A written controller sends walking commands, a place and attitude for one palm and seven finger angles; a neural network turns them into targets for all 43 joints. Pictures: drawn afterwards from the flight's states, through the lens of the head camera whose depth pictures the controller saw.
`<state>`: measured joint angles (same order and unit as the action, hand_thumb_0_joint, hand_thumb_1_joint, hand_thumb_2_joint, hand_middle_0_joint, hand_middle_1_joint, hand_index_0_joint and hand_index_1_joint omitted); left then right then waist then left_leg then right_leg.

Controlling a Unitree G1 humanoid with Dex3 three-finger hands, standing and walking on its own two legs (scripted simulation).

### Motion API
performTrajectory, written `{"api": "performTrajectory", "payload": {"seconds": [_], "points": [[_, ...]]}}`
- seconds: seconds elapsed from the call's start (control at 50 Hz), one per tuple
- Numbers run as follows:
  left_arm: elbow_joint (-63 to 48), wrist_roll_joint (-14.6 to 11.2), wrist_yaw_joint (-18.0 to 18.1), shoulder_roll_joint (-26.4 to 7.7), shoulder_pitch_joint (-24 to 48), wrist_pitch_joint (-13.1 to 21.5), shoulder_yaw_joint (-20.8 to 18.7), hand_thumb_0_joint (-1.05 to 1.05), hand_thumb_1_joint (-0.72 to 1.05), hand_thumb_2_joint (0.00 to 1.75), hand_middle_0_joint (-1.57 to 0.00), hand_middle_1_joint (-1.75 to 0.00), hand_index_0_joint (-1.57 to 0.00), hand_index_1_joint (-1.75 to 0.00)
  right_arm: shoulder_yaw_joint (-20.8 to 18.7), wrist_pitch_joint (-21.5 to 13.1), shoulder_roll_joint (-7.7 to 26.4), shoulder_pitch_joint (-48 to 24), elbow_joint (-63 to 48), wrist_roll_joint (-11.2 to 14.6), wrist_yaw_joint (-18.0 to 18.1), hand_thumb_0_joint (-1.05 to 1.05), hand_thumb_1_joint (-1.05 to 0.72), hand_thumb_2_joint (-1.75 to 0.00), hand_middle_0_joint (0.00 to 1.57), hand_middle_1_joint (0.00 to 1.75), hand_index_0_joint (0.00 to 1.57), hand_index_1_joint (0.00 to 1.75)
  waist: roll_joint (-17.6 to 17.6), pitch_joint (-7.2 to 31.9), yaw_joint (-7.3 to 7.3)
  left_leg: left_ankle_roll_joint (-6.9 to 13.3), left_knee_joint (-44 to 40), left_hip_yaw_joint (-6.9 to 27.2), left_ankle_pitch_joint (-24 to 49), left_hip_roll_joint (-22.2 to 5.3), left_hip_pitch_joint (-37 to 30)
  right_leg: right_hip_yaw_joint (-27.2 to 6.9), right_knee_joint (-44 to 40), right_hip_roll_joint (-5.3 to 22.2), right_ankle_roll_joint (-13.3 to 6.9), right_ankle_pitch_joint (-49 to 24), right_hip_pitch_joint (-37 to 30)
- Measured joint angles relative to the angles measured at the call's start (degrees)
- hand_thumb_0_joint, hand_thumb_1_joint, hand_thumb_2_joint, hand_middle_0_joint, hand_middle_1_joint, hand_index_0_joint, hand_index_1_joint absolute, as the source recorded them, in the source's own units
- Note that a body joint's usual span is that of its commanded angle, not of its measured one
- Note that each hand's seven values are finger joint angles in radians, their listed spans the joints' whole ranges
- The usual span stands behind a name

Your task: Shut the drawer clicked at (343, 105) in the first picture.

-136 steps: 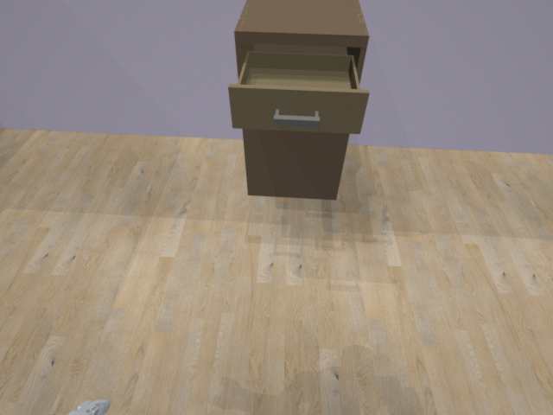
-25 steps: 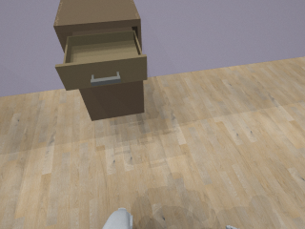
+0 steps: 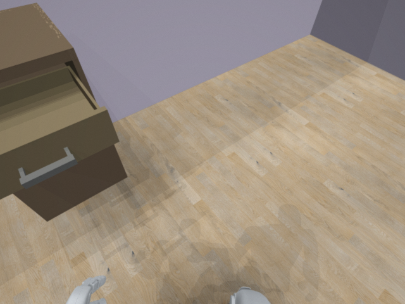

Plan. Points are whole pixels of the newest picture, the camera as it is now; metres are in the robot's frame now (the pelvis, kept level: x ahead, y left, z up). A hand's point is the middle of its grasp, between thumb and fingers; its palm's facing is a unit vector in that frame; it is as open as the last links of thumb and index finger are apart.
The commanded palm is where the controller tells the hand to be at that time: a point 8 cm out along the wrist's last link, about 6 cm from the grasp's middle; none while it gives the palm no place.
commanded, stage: walk to a spot facing it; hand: left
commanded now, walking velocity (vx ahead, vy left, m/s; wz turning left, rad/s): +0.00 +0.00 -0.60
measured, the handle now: (47, 165) +0.45 +0.43 -0.08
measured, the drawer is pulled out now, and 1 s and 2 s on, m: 0.30 0.30 0.30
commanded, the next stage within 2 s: turn to face it in 1.74 s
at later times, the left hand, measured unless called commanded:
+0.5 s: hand (119, 285) +0.19 +0.20 -0.17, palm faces -0.21 -0.96 -0.18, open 7.4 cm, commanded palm none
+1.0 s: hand (156, 265) +0.23 +0.12 -0.15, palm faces -0.50 -0.82 -0.26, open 7.4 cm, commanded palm none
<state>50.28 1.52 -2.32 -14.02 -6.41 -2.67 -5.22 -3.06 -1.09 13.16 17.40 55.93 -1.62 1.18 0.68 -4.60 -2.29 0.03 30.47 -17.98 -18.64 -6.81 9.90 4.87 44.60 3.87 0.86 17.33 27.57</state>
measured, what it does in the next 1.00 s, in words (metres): steps on the spot, turning right: right foot, then left foot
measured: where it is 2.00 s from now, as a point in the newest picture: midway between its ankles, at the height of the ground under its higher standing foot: outside the picture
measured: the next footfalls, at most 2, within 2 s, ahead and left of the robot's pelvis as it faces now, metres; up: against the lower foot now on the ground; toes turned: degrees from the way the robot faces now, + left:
right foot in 0.06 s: +0.11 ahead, -0.12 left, +0.00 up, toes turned -8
left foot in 0.42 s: +0.12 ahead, +0.13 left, +0.00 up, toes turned -7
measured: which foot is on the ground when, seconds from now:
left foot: down 0.00-0.06, up 0.08-0.40, down 0.42-0.82, up 0.84-1.00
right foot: up 0.00-0.04, down 0.06-0.42, up 0.44-0.80, down 0.82-1.00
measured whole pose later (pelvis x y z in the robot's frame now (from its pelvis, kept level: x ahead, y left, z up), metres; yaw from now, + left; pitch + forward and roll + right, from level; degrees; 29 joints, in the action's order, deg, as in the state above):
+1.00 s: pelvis +0.03 +0.00 +0.00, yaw -33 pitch +0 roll +0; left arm 50.6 0.9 -0.1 -11.8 -9.8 -1.8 -3.7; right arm -4.0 3.8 14.5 11.0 53.2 -1.0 1.2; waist -1.9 -5.5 -0.6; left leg -5.0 62.5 -3.4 -24.7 -6.7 27.1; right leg 1.5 31.6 -0.9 -2.3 15.2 16.4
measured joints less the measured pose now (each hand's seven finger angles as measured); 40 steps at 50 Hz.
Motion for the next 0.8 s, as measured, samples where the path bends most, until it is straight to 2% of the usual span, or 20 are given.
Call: {"api": "performTrajectory", "payload": {"seconds": [0.04,0.06,0.08,0.12,0.14,0.18,0.24,0.36,0.4,0.42,0.44,0.48,0.54,0.58,0.62,0.7,0.76,0.8], "points": [[-0.72,0.01,-0.06,0.31,1.2,0.29,0.53,0.01,0.91,0.9,-0.2,-0.3,-0.2,-0.3,-0.19,0.58,0.71,1.24,0.09,-0.04,-0.17,0.0,-0.91,-0.89,0.2,0.3,0.2,0.3,-0.68,-0.31,-0.78,-0.88,3.13,-1.01,-2.54,-1.16,-0.02,0.58,-5.11,-0.66,-0.6,-0.94,-3.48],[-1.24,0.05,-0.08,0.26,1.59,0.8,0.94,0.01,0.91,0.9,-0.2,-0.3,-0.2,-0.3,-0.2,0.83,0.93,2.19,-0.05,0.08,-0.33,0.0,-0.91,-0.89,0.2,0.3,0.2,0.3,-0.91,-0.22,-1.08,-1.4,6.3,-1.1,-4.28,-2.02,0.84,0.83,-8.6,-1.0,-1.5,-3.94,-5.72],[-1.57,0.06,0.14,0.46,2.17,1.55,1.22,0.01,0.91,0.9,-0.2,-0.3,-0.2,-0.3,-0.17,1.33,1.25,2.41,0.0,0.27,-0.5,0.0,-0.91,-0.89,0.2,0.3,0.2,0.3,-1.58,-0.53,-1.08,-2.11,12.06,0.23,-6.86,-2.98,2.88,0.85,-8.1,-1.75,-2.44,-5.48,-5.45],[-2.14,-0.58,0.82,1.12,2.91,2.25,1.94,0.01,0.91,0.9,-0.2,-0.3,-0.2,-0.3,-0.05,2.74,1.58,1.82,0.15,0.62,-0.21,0.0,-0.91,-0.89,0.2,0.3,0.2,0.3,-2.59,-1.4,-1.47,-3.09,25.39,6.43,-11.99,-2.23,8.42,0.84,-5.83,-2.8,-3.59,-3.1,-5.13],[-2.34,-0.78,1.16,1.47,2.9,2.19,2.18,0.01,0.91,0.9,-0.2,-0.3,-0.2,-0.3,0.02,3.35,1.55,1.31,0.17,0.72,-0.05,0.0,-0.91,-0.89,0.2,0.3,0.2,0.3,-2.78,-1.53,-1.44,-3.39,30.43,8.8,-12.42,-1.54,10.8,0.57,-6.15,-3.25,-3.8,-2.35,-5.59],[-2.35,-0.87,1.8,2.07,2.42,1.61,2.45,0.0,0.9,0.9,-0.2,-0.3,-0.2,-0.3,0.21,4.12,1.28,0.03,-0.24,0.64,0.02,0.0,-0.91,-0.89,0.2,0.3,0.2,0.29,-2.86,-1.29,-1.27,-4.0,34.99,11.57,-10.31,-0.83,14.25,-0.28,-8.44,-4.11,-3.72,-2.75,-6.81],[-1.66,-0.59,2.22,2.4,1.4,0.61,2.61,0.0,0.9,0.9,-0.2,-0.3,-0.21,-0.3,0.57,4.22,0.29,-1.74,-2.0,0.49,-0.03,0.0,-0.91,-0.89,0.2,0.3,0.2,0.29,-2.09,-0.24,-1.1,-4.59,32.25,13.21,-7.15,-0.3,16.49,-1.93,-11.74,-4.74,-3.42,-4.62,-7.82],[-0.94,-0.31,1.78,2.2,-0.98,-0.41,2.16,0.01,0.9,0.9,-0.21,-0.3,-0.21,-0.3,1.19,3.04,-1.73,-5.03,-5.26,0.77,0.03,0.0,-0.91,-0.89,0.2,0.3,0.2,0.3,0.07,0.93,1.06,-4.28,15.6,14.46,-5.48,2.21,12.79,-6.53,-13.23,-5.58,-2.2,-5.94,-7.14],[-0.83,-0.52,1.67,1.9,-1.97,-0.75,1.78,0.01,0.9,0.9,-0.21,-0.3,-0.21,-0.3,1.43,2.43,-2.16,-5.68,-6.07,0.94,0.17,0.0,-0.9,-0.89,0.2,0.3,0.2,0.3,0.61,1.22,1.67,-3.96,7.84,14.16,-2.35,3.1,9.58,-7.95,-12.23,-6.09,-1.33,-5.67,-6.37],[-0.85,-0.69,1.63,1.62,-2.53,-1.04,1.53,0.01,0.9,0.9,-0.21,-0.3,-0.21,-0.3,1.58,1.99,-2.4,-5.76,-6.43,0.92,0.27,0.0,-0.9,-0.89,0.2,0.3,0.2,0.3,0.99,1.5,1.77,-2.46,4.53,13.81,0.5,3.32,8.39,-8.57,-11.06,-6.3,-0.85,-5.2,-5.63],[-0.64,-0.82,1.55,1.2,-2.87,-1.39,1.14,0.01,0.9,0.9,-0.21,-0.3,-0.21,-0.3,1.77,1.72,-2.89,-5.9,-6.64,0.74,0.33,0.0,-0.9,-0.89,0.2,0.3,0.2,0.3,1.79,1.48,1.94,-1.05,4.46,13.03,1.63,3.49,8.27,-9.14,-8.1,-6.32,-0.6,-1.31,-4.45],[0.03,-0.43,1.18,0.5,-3.64,-1.91,0.46,0.01,0.9,0.9,-0.2,-0.3,-0.21,-0.3,2.34,1.48,-3.56,-5.86,-6.88,0.37,0.3,0.0,-0.9,-0.89,0.2,0.3,0.2,0.3,2.4,1.41,2.25,0.29,4.14,11.6,1.47,2.93,7.43,-8.35,2.73,-6.5,0.22,5.76,-1.1],[0.83,-0.22,0.4,-0.4,-4.94,-1.98,-0.39,0.01,0.9,0.9,-0.2,-0.3,-0.21,-0.3,2.7,1.55,-4.29,-5.59,-6.67,0.2,0.4,0.0,-0.9,-0.89,0.2,0.3,0.21,0.3,2.72,1.18,2.91,0.5,0.76,9.55,2.2,2.0,4.83,-6.17,16.33,-5.22,1.48,5.94,2.21],[1.29,-0.36,0.24,-0.57,-5.72,-2.09,-0.62,0.01,0.9,0.9,-0.2,-0.3,-0.2,-0.3,2.57,1.48,-4.41,-5.53,-6.38,0.21,0.44,0.0,-0.9,-0.89,0.2,0.3,0.21,0.3,2.37,0.9,3.24,0.48,-1.17,8.24,2.9,1.29,3.3,-5.02,19.03,-3.97,2.28,5.42,2.19],[1.76,-0.46,0.19,-0.47,-6.27,-2.32,-0.64,0.01,0.9,0.9,-0.2,-0.3,-0.2,-0.3,2.24,1.4,-4.32,-5.5,-6.11,0.25,0.38,0.0,-0.9,-0.89,0.2,0.3,0.21,0.3,1.73,0.56,3.33,0.36,-2.23,6.93,3.16,0.47,2.23,-3.9,17.49,-2.68,2.83,5.93,0.96],[2.47,-0.48,0.17,0.02,-6.17,-2.62,-0.35,0.01,0.91,0.9,-0.2,-0.3,-0.2,-0.3,1.44,1.37,-3.75,-5.37,-5.39,0.19,0.02,0.0,-0.9,-0.89,0.2,0.3,0.21,0.3,0.65,-0.31,2.89,-0.28,-2.02,4.21,2.57,-1.17,1.34,-2.16,8.59,-0.96,2.87,7.26,-2.99],[2.51,-0.48,0.17,0.58,-5.3,-2.17,0.05,0.01,0.91,0.9,-0.2,-0.3,-0.2,-0.3,0.69,1.66,-2.83,-5.19,-4.63,0.1,-0.31,0.0,-0.9,-0.89,0.2,0.3,0.21,0.3,-0.33,-0.95,2.32,-1.18,0.2,2.06,1.23,-2.69,1.67,-1.03,1.52,-0.92,2.09,7.51,-6.12],[2.15,-0.45,0.19,0.93,-4.62,-1.48,0.37,0.01,0.91,0.9,-0.2,-0.3,-0.2,-0.3,0.1,1.94,-1.91,-4.78,-4.16,0.16,-0.53,0.0,-0.9,-0.89,0.2,0.3,0.21,0.3,-1.17,-1.18,2.01,-2.08,2.97,0.83,-0.25,-3.94,2.39,-0.05,-4.85,-1.35,1.27,4.48,-8.99]]}}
